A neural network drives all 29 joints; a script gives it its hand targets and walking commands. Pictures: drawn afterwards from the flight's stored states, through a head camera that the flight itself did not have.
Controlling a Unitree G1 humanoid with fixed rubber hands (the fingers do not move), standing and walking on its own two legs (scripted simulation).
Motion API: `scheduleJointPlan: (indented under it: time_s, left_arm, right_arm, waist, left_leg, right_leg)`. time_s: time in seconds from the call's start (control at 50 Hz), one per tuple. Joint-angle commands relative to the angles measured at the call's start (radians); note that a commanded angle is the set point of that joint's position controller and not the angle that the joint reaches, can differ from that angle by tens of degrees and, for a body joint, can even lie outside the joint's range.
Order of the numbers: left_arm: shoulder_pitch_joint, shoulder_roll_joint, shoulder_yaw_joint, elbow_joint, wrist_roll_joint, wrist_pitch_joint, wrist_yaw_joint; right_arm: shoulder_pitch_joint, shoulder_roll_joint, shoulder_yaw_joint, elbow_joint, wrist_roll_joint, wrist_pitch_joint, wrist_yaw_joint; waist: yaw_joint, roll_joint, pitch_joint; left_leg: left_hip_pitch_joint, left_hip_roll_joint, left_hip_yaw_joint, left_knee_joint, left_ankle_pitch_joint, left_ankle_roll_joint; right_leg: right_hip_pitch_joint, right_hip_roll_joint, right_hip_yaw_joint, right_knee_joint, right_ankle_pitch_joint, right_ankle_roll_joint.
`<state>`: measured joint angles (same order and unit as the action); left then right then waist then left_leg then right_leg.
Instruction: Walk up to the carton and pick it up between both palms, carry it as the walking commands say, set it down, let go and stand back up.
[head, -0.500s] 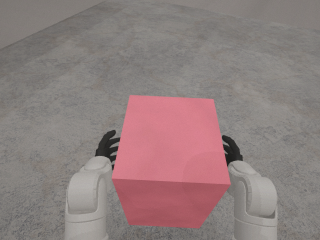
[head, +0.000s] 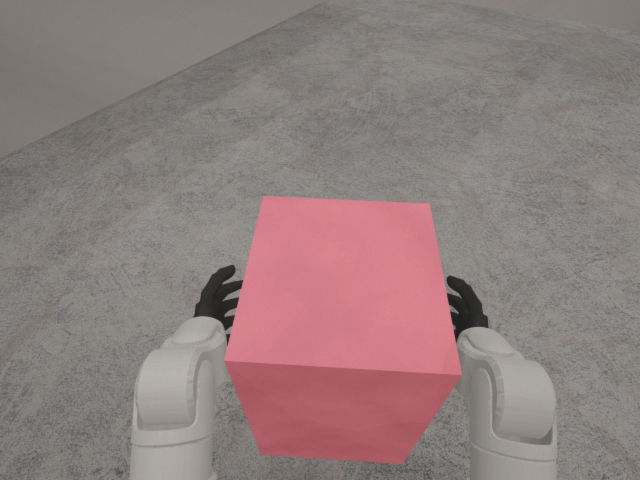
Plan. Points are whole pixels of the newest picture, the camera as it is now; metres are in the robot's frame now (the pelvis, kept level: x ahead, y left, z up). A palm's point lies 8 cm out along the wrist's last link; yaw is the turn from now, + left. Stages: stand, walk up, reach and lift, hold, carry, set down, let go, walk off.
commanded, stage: carry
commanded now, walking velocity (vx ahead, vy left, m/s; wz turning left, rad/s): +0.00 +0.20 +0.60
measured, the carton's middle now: (338, 340) +0.30 -0.01 +0.02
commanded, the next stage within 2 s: none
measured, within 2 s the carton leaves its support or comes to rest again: neither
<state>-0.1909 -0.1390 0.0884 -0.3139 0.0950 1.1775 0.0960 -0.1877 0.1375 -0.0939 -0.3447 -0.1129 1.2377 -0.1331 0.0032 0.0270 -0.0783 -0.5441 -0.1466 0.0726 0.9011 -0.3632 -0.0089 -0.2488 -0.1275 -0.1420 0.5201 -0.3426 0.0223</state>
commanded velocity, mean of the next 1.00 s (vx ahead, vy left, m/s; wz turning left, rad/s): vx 0.00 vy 0.20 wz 0.60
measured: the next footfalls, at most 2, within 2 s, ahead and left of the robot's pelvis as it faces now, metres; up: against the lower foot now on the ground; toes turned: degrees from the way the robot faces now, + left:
left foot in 0.24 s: +0.05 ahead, +0.26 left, +0.00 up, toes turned +18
right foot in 0.54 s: +0.03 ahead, +0.10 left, +0.00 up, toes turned +7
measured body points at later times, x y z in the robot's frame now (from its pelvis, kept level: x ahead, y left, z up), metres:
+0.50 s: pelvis -0.03 +0.17 -0.02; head +0.01 +0.17 +0.43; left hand +0.20 +0.40 +0.06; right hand +0.29 +0.12 +0.05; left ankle +0.01 +0.25 -0.74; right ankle -0.02 +0.08 -0.71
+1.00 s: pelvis -0.11 +0.34 -0.02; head -0.09 +0.37 +0.43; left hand +0.04 +0.63 +0.03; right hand +0.21 +0.40 +0.04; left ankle -0.13 +0.46 -0.74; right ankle -0.07 +0.17 -0.67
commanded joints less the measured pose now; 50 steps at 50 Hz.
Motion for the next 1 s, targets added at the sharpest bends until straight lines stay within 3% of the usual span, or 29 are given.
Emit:
scheduleJointPlan:
  time_s: [0.0,0.04,0.08,0.18,0.2,0.22,0.24,0.26,0.28,0.32,0.38,0.46,0.52,0.54,0.56,0.58,0.6,0.62,0.68,0.72,0.82,0.84,0.86,0.88,0.9,0.92,0.94,0.96,0.98]
  left_arm:
    - [-0.388,-0.938,-0.66,-0.04,-0.389,0.021,-0.269]
    - [-0.377,-0.912,-0.651,-0.048,-0.383,0.029,-0.267]
    - [-0.328,-0.884,-0.626,-0.021,-0.362,0.037,-0.263]
    - [-0.324,-0.879,-0.606,-0.003,-0.327,0.037,-0.256]
    - [-0.333,-0.885,-0.613,-0.009,-0.33,0.036,-0.255]
    - [-0.343,-0.886,-0.62,-0.018,-0.329,0.037,-0.255]
    - [-0.346,-0.892,-0.624,-0.005,-0.32,0.038,-0.257]
    - [-0.321,-0.896,-0.619,0.028,-0.319,0.042,-0.261]
    - [-0.361,-0.924,-0.643,0.023,-0.35,0.03,-0.26]
    - [-0.474,-0.977,-0.704,-0.059,-0.408,0.001,-0.269]
    - [-0.514,-0.993,-0.751,-0.141,-0.451,-0.014,-0.264]
    - [-0.368,-0.949,-0.712,-0.075,-0.422,0.004,-0.266]
    - [-0.349,-0.948,-0.686,-0.036,-0.404,0.017,-0.273]
    - [-0.35,-0.936,-0.677,-0.017,-0.387,0.019,-0.275]
    - [-0.311,-0.927,-0.654,0.019,-0.373,0.017,-0.28]
    - [-0.307,-0.952,-0.623,0.042,-0.375,0.023,-0.284]
    - [-0.328,-0.958,-0.63,0.04,-0.381,0.021,-0.284]
    - [-0.368,-0.957,-0.646,0.008,-0.386,0.018,-0.283]
    - [-0.378,-0.932,-0.652,-0.007,-0.379,0.029,-0.277]
    - [-0.341,-0.903,-0.63,0.016,-0.358,0.04,-0.27]
    - [-0.339,-0.894,-0.615,0.037,-0.323,0.046,-0.258]
    - [-0.35,-0.9,-0.623,0.027,-0.325,0.044,-0.255]
    - [-0.356,-0.899,-0.632,0.02,-0.324,0.043,-0.252]
    - [-0.349,-0.903,-0.63,0.041,-0.317,0.042,-0.252]
    - [-0.343,-0.922,-0.64,0.057,-0.326,0.041,-0.254]
    - [-0.388,-0.935,-0.664,0.036,-0.354,0.025,-0.254]
    - [-0.423,-0.956,-0.692,0.004,-0.377,0.012,-0.257]
    - [-0.498,-0.982,-0.726,-0.062,-0.413,-0.006,-0.258]
    - [-0.551,-1.001,-0.757,-0.129,-0.444,-0.018,-0.256]
  right_arm:
    - [-0.549,0.941,0.759,-0.108,0.455,-0.028,0.27]
    - [-0.551,0.932,0.766,-0.097,0.458,-0.019,0.264]
    - [-0.526,0.921,0.758,-0.08,0.452,-0.014,0.26]
    - [-0.514,0.911,0.72,-0.035,0.43,-0.008,0.267]
    - [-0.493,0.915,0.712,-0.02,0.425,-0.01,0.269]
    - [-0.46,0.916,0.704,0.002,0.418,-0.013,0.271]
    - [-0.455,0.93,0.696,0.018,0.412,-0.018,0.272]
    - [-0.421,0.932,0.679,0.04,0.409,-0.027,0.276]
    - [-0.435,0.944,0.687,0.005,0.422,-0.038,0.278]
    - [-0.451,0.99,0.691,-0.005,0.4,-0.06,0.272]
    - [-0.466,0.995,0.685,-0.098,0.397,-0.089,0.254]
    - [-0.408,0.944,0.692,-0.096,0.38,-0.064,0.24]
    - [-0.446,0.926,0.707,-0.084,0.39,-0.043,0.246]
    - [-0.449,0.936,0.711,-0.066,0.399,-0.035,0.252]
    - [-0.483,0.925,0.73,-0.091,0.405,-0.025,0.258]
    - [-0.504,0.923,0.73,-0.092,0.396,-0.026,0.263]
    - [-0.505,0.928,0.737,-0.083,0.41,-0.027,0.269]
    - [-0.53,0.942,0.742,-0.089,0.429,-0.03,0.273]
    - [-0.543,0.947,0.749,-0.057,0.437,-0.02,0.27]
    - [-0.509,0.933,0.727,-0.021,0.427,-0.011,0.266]
    - [-0.533,0.923,0.694,0.011,0.429,0.003,0.276]
    - [-0.521,0.927,0.687,0.023,0.431,0.003,0.28]
    - [-0.492,0.924,0.676,0.045,0.429,0.0,0.282]
    - [-0.468,0.93,0.658,0.071,0.416,-0.007,0.284]
    - [-0.447,0.934,0.647,0.061,0.415,-0.023,0.286]
    - [-0.433,0.952,0.651,0.043,0.416,-0.034,0.283]
    - [-0.421,0.967,0.652,0.042,0.397,-0.046,0.281]
    - [-0.431,0.995,0.657,0.017,0.389,-0.061,0.277]
    - [-0.454,1.012,0.656,-0.036,0.386,-0.077,0.272]
  waist:
    - [-0.005,-0.171,-0.158]
    - [0.004,-0.265,-0.155]
    - [0.013,-0.3,-0.153]
    - [0.025,-0.387,-0.174]
    - [0.009,-0.338,-0.214]
    - [-0.017,-0.186,-0.276]
    - [-0.017,0.063,-0.26]
    - [-0.016,0.398,-0.308]
    - [-0.024,0.275,-0.331]
    - [-0.018,0.114,-0.325]
    - [-0.003,0.148,-0.356]
    - [0.0,0.105,-0.346]
    - [0.023,0.039,-0.31]
    - [0.032,-0.168,-0.272]
    - [0.044,-0.493,-0.195]
    - [0.022,-0.24,-0.159]
    - [0.017,-0.106,-0.174]
    - [0.009,-0.072,-0.174]
    - [0.008,-0.225,-0.167]
    - [0.012,-0.281,-0.164]
    - [0.024,-0.383,-0.173]
    - [0.01,-0.324,-0.206]
    - [-0.014,-0.141,-0.262]
    - [-0.014,0.148,-0.241]
    - [-0.027,0.447,-0.283]
    - [-0.027,0.312,-0.307]
    - [-0.031,0.254,-0.351]
    - [-0.023,0.158,-0.354]
    - [-0.016,0.145,-0.362]
  left_leg:
    - [-0.153,0.181,-0.099,0.246,0.005,-0.055]
    - [-0.117,0.158,-0.016,0.143,-0.005,-0.066]
    - [-0.056,0.155,0.032,0.019,-0.059,-0.061]
    - [0.13,0.113,0.171,-0.258,0.017,-0.032]
    - [0.227,0.09,0.194,-0.369,0.084,-0.017]
    - [0.379,0.086,0.17,-0.477,0.186,-0.003]
    - [0.505,0.258,-0.038,-0.443,0.601,0.054]
    - [0.56,0.492,-0.376,-0.438,1.005,0.214]
    - [0.557,0.502,-0.354,-0.402,1.143,0.276]
    - [0.508,0.43,-0.225,-0.37,0.936,0.237]
    - [0.439,0.366,-0.206,-0.424,0.632,0.217]
    - [0.328,0.365,-0.266,-0.502,0.507,0.211]
    - [0.151,0.267,-0.224,-0.48,0.331,0.1]
    - [-0.025,0.167,-0.149,-0.3,0.171,0.025]
    - [-0.177,0.09,0.007,0.134,-0.22,-0.01]
    - [-0.173,0.189,-0.142,0.33,-0.174,-0.008]
    - [-0.142,0.208,-0.164,0.366,-0.098,-0.021]
    - [-0.141,0.221,-0.139,0.36,-0.039,-0.043]
    - [-0.085,0.195,-0.02,0.147,-0.03,-0.075]
    - [-0.026,0.173,0.039,0.011,-0.077,-0.071]
    - [0.1,0.149,0.136,-0.309,0.038,-0.046]
    - [0.199,0.134,0.151,-0.427,0.117,-0.03]
    - [0.356,0.133,0.113,-0.522,0.213,-0.016]
    - [0.46,0.324,-0.102,-0.458,0.692,0.038]
    - [0.524,0.503,-0.376,-0.45,1.075,0.171]
    - [0.571,0.487,-0.297,-0.341,1.358,0.232]
    - [0.573,0.479,-0.266,-0.325,1.243,0.245]
    - [0.545,0.434,-0.225,-0.327,1.041,0.217]
    - [0.516,0.394,-0.202,-0.34,0.902,0.199]
  right_leg:
    - [0.221,-0.326,0.121,-0.072,0.776,-0.085]
    - [0.214,-0.261,0.024,-0.022,0.829,-0.047]
    - [0.191,-0.275,-0.01,-0.01,0.862,-0.045]
    - [0.163,-0.318,-0.079,0.061,0.79,0.04]
    - [0.143,-0.297,-0.116,0.185,0.794,0.062]
    - [0.05,-0.251,-0.131,0.379,0.633,0.094]
    - [-0.204,-0.153,-0.11,0.576,-0.158,0.119]
    - [-0.429,-0.035,-0.033,0.754,-0.498,0.145]
    - [-0.413,-0.061,0.069,0.854,-0.489,0.124]
    - [-0.402,-0.079,0.092,0.78,-0.359,0.112]
    - [-0.296,-0.036,0.05,0.587,-0.199,0.099]
    - [-0.104,0.012,0.038,0.344,-0.164,0.046]
    - [0.172,-0.002,0.024,-0.072,-0.028,-0.004]
    - [0.285,-0.225,0.28,-0.232,-0.013,-0.072]
    - [0.201,-0.593,0.571,-0.305,0.292,-0.253]
    - [0.151,-0.552,0.469,-0.237,0.465,-0.254]
    - [0.139,-0.48,0.338,-0.191,0.477,-0.201]
    - [0.149,-0.411,0.215,-0.159,0.486,-0.14]
    - [0.157,-0.296,-0.006,-0.056,0.685,-0.043]
    - [0.146,-0.304,-0.055,-0.032,0.758,-0.038]
    - [0.149,-0.352,-0.105,-0.004,0.609,0.046]
    - [0.117,-0.332,-0.137,0.085,0.585,0.074]
    - [0.018,-0.271,-0.16,0.29,0.428,0.107]
    - [-0.223,-0.162,-0.153,0.513,-0.269,0.131]
    - [-0.447,-0.06,-0.052,0.68,-0.523,0.15]
    - [-0.453,-0.079,0.041,0.805,-0.492,0.135]
    - [-0.475,-0.066,0.056,0.804,-0.449,0.126]
    - [-0.451,-0.08,0.073,0.74,-0.362,0.123]
    - [-0.409,-0.072,0.069,0.67,-0.276,0.117]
